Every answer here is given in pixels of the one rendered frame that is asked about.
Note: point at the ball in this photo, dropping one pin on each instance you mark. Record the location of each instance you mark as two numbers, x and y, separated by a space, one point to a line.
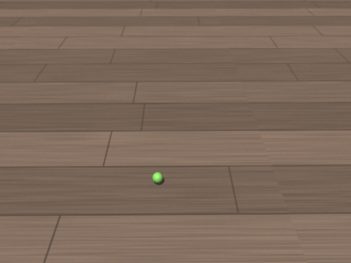
157 177

